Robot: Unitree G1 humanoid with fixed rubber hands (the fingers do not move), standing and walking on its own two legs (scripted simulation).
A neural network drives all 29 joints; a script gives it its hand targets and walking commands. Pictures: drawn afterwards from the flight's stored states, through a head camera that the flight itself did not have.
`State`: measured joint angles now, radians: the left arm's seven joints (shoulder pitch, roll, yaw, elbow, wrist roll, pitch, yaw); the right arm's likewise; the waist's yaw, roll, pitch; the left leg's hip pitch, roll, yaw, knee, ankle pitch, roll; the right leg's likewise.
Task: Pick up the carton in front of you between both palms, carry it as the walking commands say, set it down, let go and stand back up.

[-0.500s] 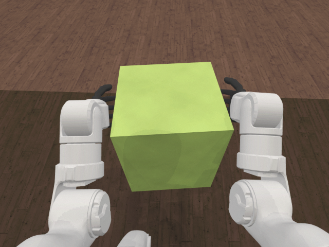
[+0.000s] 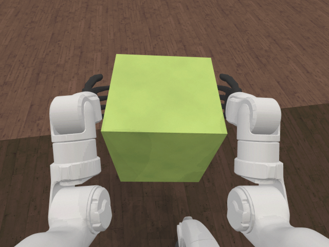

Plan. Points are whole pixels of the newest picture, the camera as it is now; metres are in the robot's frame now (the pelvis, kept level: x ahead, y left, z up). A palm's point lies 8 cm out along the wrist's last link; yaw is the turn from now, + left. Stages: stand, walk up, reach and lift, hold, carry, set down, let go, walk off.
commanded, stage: carry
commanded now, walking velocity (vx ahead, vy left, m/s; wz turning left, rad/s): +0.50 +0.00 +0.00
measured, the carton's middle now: (161, 124) +0.38 -0.03 +0.08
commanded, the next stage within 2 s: none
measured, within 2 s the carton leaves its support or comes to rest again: neither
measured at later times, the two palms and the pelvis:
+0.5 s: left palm (81, 18) +0.67 +0.16 +0.20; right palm (187, 8) +0.70 -0.14 +0.21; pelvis +0.31 -0.02 +0.02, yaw +1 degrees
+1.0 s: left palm out of the picture +0.98 +0.13 +0.22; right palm out of the picture +1.00 -0.17 +0.22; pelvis +0.62 -0.03 +0.05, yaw +1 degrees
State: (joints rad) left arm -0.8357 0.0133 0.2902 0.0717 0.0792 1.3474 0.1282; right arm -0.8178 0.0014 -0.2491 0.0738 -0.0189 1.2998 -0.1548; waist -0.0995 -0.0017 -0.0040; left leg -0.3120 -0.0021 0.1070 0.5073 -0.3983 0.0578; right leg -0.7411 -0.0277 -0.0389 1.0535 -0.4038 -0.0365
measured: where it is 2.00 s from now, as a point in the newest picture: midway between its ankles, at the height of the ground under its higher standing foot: (143, 96)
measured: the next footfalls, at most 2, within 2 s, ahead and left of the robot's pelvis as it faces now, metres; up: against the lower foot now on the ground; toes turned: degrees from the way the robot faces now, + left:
right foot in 0.12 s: +0.26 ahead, -0.12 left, +0.02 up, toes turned -5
left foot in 0.52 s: +0.50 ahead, +0.09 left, +0.05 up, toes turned +6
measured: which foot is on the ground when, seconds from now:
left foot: down 0.00-0.14, up 0.16-0.50, down 0.52-0.94, up 0.96-1.00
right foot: up 0.00-0.10, down 0.12-0.52, up 0.54-0.90, down 0.92-1.00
